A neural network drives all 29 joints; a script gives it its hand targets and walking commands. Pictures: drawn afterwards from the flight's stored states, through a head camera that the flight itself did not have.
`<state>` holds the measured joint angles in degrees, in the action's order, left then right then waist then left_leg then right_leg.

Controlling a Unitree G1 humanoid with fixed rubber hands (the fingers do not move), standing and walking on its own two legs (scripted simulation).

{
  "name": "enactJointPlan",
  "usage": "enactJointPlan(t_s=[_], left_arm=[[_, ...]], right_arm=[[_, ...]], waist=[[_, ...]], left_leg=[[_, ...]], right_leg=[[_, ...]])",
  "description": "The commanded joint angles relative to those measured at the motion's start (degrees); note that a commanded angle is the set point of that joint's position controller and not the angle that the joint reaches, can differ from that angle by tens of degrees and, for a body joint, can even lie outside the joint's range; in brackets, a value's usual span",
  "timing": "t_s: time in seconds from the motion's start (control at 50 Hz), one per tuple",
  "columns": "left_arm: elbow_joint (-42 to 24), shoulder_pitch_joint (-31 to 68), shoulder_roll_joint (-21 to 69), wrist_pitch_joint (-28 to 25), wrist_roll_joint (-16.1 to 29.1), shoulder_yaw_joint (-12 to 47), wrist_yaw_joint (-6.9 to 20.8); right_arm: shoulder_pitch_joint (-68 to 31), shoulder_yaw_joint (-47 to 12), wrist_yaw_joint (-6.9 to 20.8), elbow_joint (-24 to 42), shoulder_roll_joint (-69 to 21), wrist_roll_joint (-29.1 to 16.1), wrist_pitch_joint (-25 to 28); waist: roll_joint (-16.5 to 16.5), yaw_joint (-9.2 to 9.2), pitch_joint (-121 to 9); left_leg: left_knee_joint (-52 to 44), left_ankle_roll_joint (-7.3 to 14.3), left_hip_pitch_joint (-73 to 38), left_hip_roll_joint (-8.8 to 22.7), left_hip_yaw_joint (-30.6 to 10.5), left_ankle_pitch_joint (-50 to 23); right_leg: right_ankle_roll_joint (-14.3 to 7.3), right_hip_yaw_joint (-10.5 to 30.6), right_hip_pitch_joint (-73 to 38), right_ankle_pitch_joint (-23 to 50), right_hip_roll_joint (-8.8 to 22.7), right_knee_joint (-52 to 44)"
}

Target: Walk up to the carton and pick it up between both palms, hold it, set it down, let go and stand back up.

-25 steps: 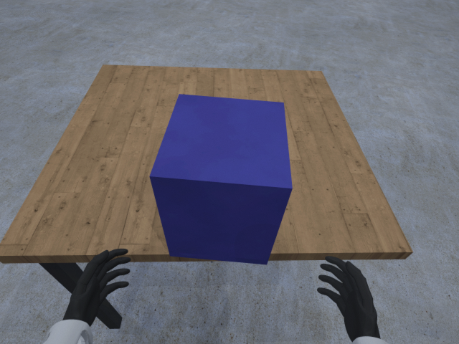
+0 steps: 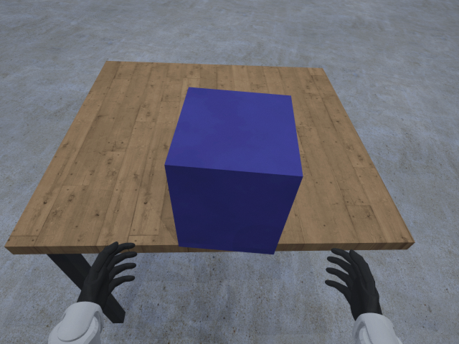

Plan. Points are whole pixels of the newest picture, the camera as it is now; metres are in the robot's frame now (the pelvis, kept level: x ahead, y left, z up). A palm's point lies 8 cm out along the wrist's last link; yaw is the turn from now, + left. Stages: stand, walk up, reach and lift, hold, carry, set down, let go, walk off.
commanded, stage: set down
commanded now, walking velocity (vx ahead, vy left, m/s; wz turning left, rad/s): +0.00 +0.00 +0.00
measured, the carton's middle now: (232, 174) +0.41 +0.03 +0.05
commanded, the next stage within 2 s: let go in 0.84 s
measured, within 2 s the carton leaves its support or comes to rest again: neither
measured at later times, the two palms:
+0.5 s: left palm (107, 295) +0.19 +0.23 -0.03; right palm (365, 308) +0.20 -0.22 -0.03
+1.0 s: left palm (110, 314) +0.17 +0.22 -0.07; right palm (364, 323) +0.19 -0.22 -0.06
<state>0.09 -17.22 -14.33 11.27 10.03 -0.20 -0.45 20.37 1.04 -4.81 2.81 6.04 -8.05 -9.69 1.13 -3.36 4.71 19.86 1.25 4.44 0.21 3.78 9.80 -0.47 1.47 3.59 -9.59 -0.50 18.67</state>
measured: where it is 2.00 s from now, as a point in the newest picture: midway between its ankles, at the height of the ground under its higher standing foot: outside the picture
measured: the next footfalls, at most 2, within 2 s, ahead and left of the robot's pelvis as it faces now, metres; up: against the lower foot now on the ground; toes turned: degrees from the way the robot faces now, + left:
none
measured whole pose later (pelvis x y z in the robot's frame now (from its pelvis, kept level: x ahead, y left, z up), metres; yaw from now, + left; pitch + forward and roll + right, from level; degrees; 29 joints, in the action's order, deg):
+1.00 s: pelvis +0.02 -0.02 +0.00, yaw +1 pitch -5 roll +0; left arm 24.6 -14.4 -13.6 5.3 1.0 -1.3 1.8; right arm 14.1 -1.0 -1.8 -31.5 8.7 -0.4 8.9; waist 1.2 -1.6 3.8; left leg 19.9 -0.4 3.8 1.3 2.8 11.4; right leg -1.2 0.5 2.9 -11.6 -1.6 19.1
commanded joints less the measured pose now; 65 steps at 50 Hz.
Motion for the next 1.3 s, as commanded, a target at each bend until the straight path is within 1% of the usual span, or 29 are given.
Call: enactJointPlan(t_s=[0.0,0.02,0.06,0.14,0.22,0.28,0.32,0.34,0.36,0.42,0.44,0.52,0.6,0.66,0.68,0.7,0.72,0.74,0.76,0.8,0.84,0.9,0.98,1.08,1.1,1.18,1.22,1.24,1.28], left_arm=[[-9.9,3.4,-3.6,-3.8,-1.1,-1.0,-1.8],[-7.1,2.5,-3.3,-3.6,-1.3,-0.6,-1.7],[-8.4,1.4,-3.9,-4.5,-1.4,-0.9,-2.0],[-9.8,-1.7,-3.4,-6.2,-2.7,-1.3,-3.0],[-4.5,-6.0,-2.9,-7.5,-4.2,-2.0,-2.2],[-3.3,-7.9,-2.4,-8.8,-4.6,-2.1,-1.3],[0.0,-8.2,-2.1,-9.0,-5.4,-1.9,-0.7],[-2.7,-8.1,-2.5,-10.0,-4.9,-2.3,-1.0],[-1.4,-7.3,-2.2,-10.3,-5.1,-1.8,-0.8],[-1.9,-6.9,-2.7,-11.8,-4.8,-1.9,-0.9],[0.4,-6.4,-2.7,-11.7,-5.1,-2.0,-0.5],[5.0,-6.4,-3.5,-11.7,-5.5,-2.9,1.4],[11.8,-4.4,-3.4,-10.2,-7.4,-3.0,2.9],[12.0,-1.8,-3.7,-9.6,-7.9,-3.0,3.0],[13.0,-0.5,-4.4,-9.5,-7.6,-3.3,3.2],[10.1,0.3,-4.9,-10.2,-7.4,-3.3,2.7],[11.2,0.8,-5.0,-10.0,-8.0,-3.7,2.5],[9.1,2.0,-5.8,-10.5,-7.5,-3.8,2.0],[12.1,2.5,-5.6,-10.2,-7.9,-3.6,2.0],[12.7,3.6,-6.3,-9.9,-8.1,-4.1,1.9],[17.7,3.5,-5.6,-8.6,-9.3,-4.0,2.1],[19.1,5.2,-4.9,-7.0,-9.2,-3.0,2.4],[16.5,8.2,-4.4,-6.1,-8.5,-2.3,1.1],[22.7,10.5,-2.6,-3.9,-9.3,-1.2,0.2],[22.1,11.4,-3.3,-3.8,-9.0,-1.4,-0.1],[22.2,12.4,-3.4,-4.5,-8.5,-1.6,-0.8],[22.3,12.7,-3.4,-5.3,-8.6,-2.1,-1.5],[22.1,12.7,-3.9,-5.7,-8.1,-2.1,-1.6],[21.4,13.3,-4.5,-6.6,-8.3,-1.9,-1.8]], right_arm=[[-2.8,2.5,2.4,6.9,6.4,0.4,3.8],[-2.7,2.4,2.4,4.8,6.2,0.9,3.9],[-1.9,2.6,2.8,5.7,6.6,0.4,5.5],[0.3,2.8,3.8,3.0,8.2,0.1,8.8],[3.1,1.8,4.2,-3.0,8.8,0.0,11.8],[4.1,1.4,4.6,-5.6,9.6,-0.1,14.2],[3.6,1.3,4.7,-8.9,10.2,0.4,15.7],[3.3,1.2,4.9,-6.6,10.6,-0.1,17.2],[2.4,1.0,5.1,-8.8,10.7,0.3,17.5],[1.9,0.7,5.2,-9.1,11.1,0.3,19.9],[1.9,0.4,5.2,-11.8,11.3,0.8,20.2],[2.6,-1.2,4.2,-14.6,10.1,1.7,20.9],[0.8,-1.8,3.3,-20.8,9.3,3.7,20.5],[-1.1,-1.4,2.9,-22.9,9.1,4.9,20.5],[-2.5,-1.4,2.6,-23.5,8.3,5.6,20.7],[-3.2,-1.4,2.6,-21.3,8.3,5.5,21.3],[-4.1,-1.2,2.8,-22.2,8.5,5.7,21.4],[-4.8,-0.8,2.6,-20.7,8.5,5.7,22.0],[-5.5,-0.5,2.6,-23.0,8.0,6.4,21.9],[-6.4,-0.8,2.5,-23.3,8.0,6.8,22.1],[-7.1,-1.0,2.7,-27.5,8.1,7.6,21.2],[-8.7,-0.4,2.8,-29.7,7.4,7.9,19.9],[-11.6,0.9,3.6,-28.1,7.8,7.6,18.8],[-16.0,2.1,5.3,-33.2,8.8,9.1,16.2],[-16.5,2.5,5.5,-32.6,8.7,9.4,16.2],[-16.7,3.8,5.9,-33.9,9.0,10.3,16.6],[-16.8,4.0,6.1,-35.0,9.7,10.3,17.4],[-17.2,3.8,6.1,-34.8,9.6,10.2,17.7],[-17.0,4.1,6.2,-35.7,9.4,10.1,18.5]], waist=[[-4.0,0.61,-1.8],[-2.8,1.18,-0.9],[-2.7,0.89,-3.2],[-4.6,0.44,-6.4],[-4.4,0.99,-6.6],[-4.3,1.22,-6.7],[-4.2,1.32,-6.2],[-4.2,0.30,-8.0],[-4.4,1.09,-6.8],[-3.7,0.85,-7.7],[-3.1,0.85,-7.0],[0.4,1.81,-5.6],[-0.5,2.05,-3.7],[-1.0,1.79,-4.3],[0.4,1.74,-4.7],[0.1,1.28,-6.8],[-0.4,1.19,-6.2],[0.2,0.87,-8.1],[0.2,1.38,-6.5],[0.0,1.24,-7.0],[-1.1,1.78,-4.5],[-1.7,2.34,-2.5],[-2.9,1.77,-2.4],[-3.5,2.55,1.3],[-3.5,2.32,0.7],[-0.7,2.37,-1.9],[-1.3,1.65,-3.6],[0.0,1.79,-4.6],[-0.1,2.16,-6.7]], left_leg=[[-5.5,-2.7,1.3,2.8,-2.4,0.8],[-5.1,-2.9,1.1,2.5,-2.1,0.3],[-4.5,-3.0,-0.2,2.3,-1.6,-3.1],[-2.3,-4.2,-3.3,1.9,-1.3,-12.3],[-0.5,-4.7,-7.9,0.8,-0.9,-22.4],[0.2,-5.1,-10.0,0.7,-1.1,-27.8],[0.2,-5.4,-11.4,0.6,-0.9,-29.5],[0.4,-5.4,-11.6,0.6,-1.0,-31.4],[0.6,-5.4,-11.8,0.6,-1.3,-31.5],[0.6,-5.2,-12.5,0.5,-1.3,-32.8],[0.6,-5.0,-12.6,0.3,-1.3,-32.2],[0.0,-3.7,-11.8,-0.7,-0.7,-27.4],[-0.4,-3.8,-11.1,-1.0,0.3,-22.2],[-0.4,-3.8,-10.5,-0.9,0.6,-19.4],[-0.4,-3.5,-9.4,-1.1,0.6,-18.2],[0.1,-3.5,-9.2,-1.1,0.7,-18.2],[-0.1,-3.3,-8.6,-1.0,0.7,-17.7],[-0.1,-3.2,-8.0,-1.1,1.0,-16.9],[-0.3,-3.2,-7.6,-1.1,0.6,-15.4],[-0.3,-2.8,-6.8,-1.4,1.1,-13.0],[-0.4,-3.0,-6.5,-1.2,1.0,-10.3],[-0.8,-3.1,-7.1,-0.9,1.4,-7.0],[-1.8,-3.1,-5.7,-0.1,1.4,-4.0],[-3.4,-3.0,-2.2,1.0,0.9,3.3],[-3.4,-2.8,-1.2,1.0,1.0,4.3],[-2.4,-2.4,-0.8,0.9,1.0,3.0],[-1.9,-2.6,-0.8,1.0,1.1,1.3],[-1.7,-2.3,-1.2,1.0,1.1,0.6],[-0.3,-2.1,-1.6,0.8,0.9,-1.3]], right_leg=[[-3.2,0.6,3.8,-8.2,-0.3,-4.8],[-3.2,0.8,4.2,-7.8,-0.3,-5.1],[-3.0,0.5,3.9,-5.2,-0.5,-4.9],[-3.3,0.2,3.8,0.9,-1.0,-4.3],[-3.1,0.1,4.9,7.6,-1.4,-5.7],[-3.2,-0.3,4.9,11.5,-1.8,-6.1],[-2.9,-0.5,5.5,13.1,-2.0,-6.6],[-2.7,-0.7,4.6,15.0,-2.1,-6.3],[-2.8,-0.7,5.8,15.5,-2.0,-6.3],[-2.3,-1.3,5.2,18.8,-2.0,-5.9],[-2.1,-1.2,5.6,19.1,-1.8,-5.9],[-0.3,-0.6,4.4,23.8,-0.3,-6.1],[0.3,-0.8,4.8,21.4,0.1,-6.2],[0.7,-1.1,4.7,19.5,0.1,-5.3],[0.8,-0.8,4.1,19.0,0.3,-5.4],[0.9,-1.0,3.5,19.4,0.2,-4.6],[0.9,-1.0,3.5,19.3,0.4,-4.4],[1.0,-1.2,2.4,18.9,0.4,-3.8],[1.0,-1.3,3.5,17.9,0.5,-3.8],[1.2,-1.0,3.5,16.5,1.0,-3.6],[0.8,-1.4,5.3,12.3,0.8,-3.8],[0.2,-2.0,7.9,3.9,0.6,-5.0],[-0.8,-2.7,8.7,-2.2,0.0,-5.1],[-2.0,-3.0,10.7,-9.5,-0.3,-4.4],[-2.0,-2.9,10.0,-9.8,-0.2,-4.1],[-1.4,-2.9,9.5,-7.8,-0.2,-3.0],[-1.4,-2.8,9.0,-5.9,-0.5,-2.1],[-1.3,-2.9,9.2,-5.2,-0.5,-2.1],[-1.1,-2.7,9.2,-3.0,-0.3,-1.6]])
